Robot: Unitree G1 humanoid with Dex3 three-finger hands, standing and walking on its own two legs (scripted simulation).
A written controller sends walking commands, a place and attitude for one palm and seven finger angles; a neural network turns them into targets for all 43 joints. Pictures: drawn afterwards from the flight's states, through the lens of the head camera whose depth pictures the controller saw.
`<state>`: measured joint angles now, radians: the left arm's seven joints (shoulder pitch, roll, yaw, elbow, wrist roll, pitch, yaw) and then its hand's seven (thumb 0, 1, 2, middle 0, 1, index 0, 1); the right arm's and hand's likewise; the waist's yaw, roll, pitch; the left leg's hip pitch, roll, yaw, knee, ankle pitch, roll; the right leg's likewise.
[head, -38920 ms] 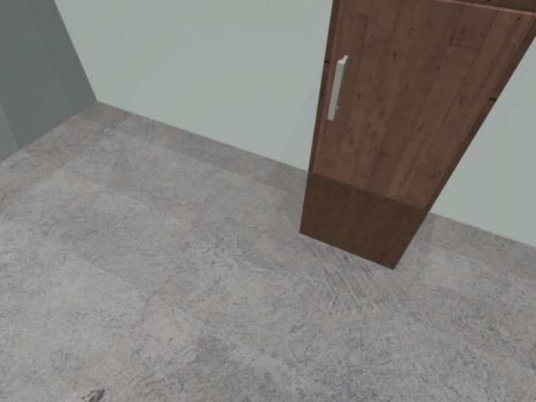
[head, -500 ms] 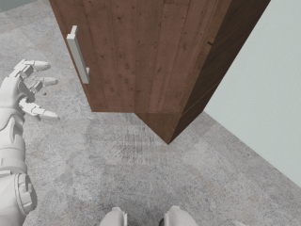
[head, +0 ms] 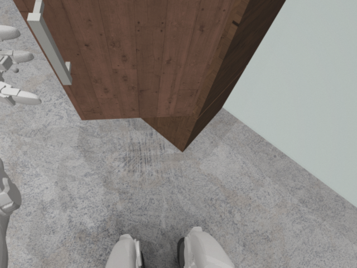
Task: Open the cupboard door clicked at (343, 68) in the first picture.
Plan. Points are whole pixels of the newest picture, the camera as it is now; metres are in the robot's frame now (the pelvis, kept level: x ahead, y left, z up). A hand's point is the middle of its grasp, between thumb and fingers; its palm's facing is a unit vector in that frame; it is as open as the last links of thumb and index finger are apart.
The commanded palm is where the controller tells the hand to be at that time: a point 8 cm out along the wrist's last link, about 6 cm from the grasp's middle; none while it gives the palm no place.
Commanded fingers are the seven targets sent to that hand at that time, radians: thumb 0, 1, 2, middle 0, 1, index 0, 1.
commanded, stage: move the hooked fingers beside the handle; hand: left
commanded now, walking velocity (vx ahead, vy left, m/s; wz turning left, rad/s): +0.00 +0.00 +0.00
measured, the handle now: (54, 47) +0.56 +0.22 +0.08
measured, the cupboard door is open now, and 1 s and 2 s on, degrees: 46 46 46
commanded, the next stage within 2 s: slide the fingers in behind the handle in 0.82 s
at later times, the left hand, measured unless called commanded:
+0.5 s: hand (8, 73) +0.49 +0.29 +0.08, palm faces +0.03 -1.00 -0.01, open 14.0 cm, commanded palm +0.48 +0.32 +0.08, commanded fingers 0.00 -0.50 0.30 -0.30 -1.20 -0.30 -1.20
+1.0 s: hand (17, 72) +0.49 +0.27 +0.08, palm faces +0.02 -1.00 -0.01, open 14.0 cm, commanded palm +0.48 +0.31 +0.08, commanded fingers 0.00 -0.50 0.30 -0.30 -1.20 -0.30 -1.20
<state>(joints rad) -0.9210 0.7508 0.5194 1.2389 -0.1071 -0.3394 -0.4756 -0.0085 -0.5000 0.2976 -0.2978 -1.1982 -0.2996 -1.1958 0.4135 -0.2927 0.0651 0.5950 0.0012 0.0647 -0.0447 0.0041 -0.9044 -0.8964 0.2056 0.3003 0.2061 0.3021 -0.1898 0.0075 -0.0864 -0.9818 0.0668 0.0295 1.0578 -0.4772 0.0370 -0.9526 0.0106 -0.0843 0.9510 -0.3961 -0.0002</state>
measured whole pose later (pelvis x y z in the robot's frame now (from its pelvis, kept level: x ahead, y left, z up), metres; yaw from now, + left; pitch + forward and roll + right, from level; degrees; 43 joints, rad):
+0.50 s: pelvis +0.02 +0.01 +0.01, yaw +0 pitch +22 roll -5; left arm -0.83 0.71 0.51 1.17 -0.14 -0.35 -0.48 -0.01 -0.50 0.30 -0.30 -1.20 -0.30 -1.20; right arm 0.41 -0.28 0.06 0.57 0.00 0.11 -0.02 0.00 -0.90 -0.90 0.21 0.30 0.21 0.30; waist -0.16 0.01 -0.10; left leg -0.93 0.07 0.03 1.03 -0.49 0.04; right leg -0.89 0.02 -0.08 0.91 -0.40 0.01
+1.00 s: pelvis +0.00 +0.00 +0.00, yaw +0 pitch +22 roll -5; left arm -0.90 0.71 0.49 1.22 -0.12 -0.35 -0.46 -0.01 -0.50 0.30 -0.30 -1.20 -0.30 -1.20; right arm 0.40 -0.28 0.07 0.59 0.00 0.10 -0.03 0.00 -0.90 -0.90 0.21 0.30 0.21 0.30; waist -0.18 0.01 -0.09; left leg -0.97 0.07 0.02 1.06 -0.48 0.04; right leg -0.93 0.01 -0.09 0.95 -0.40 0.00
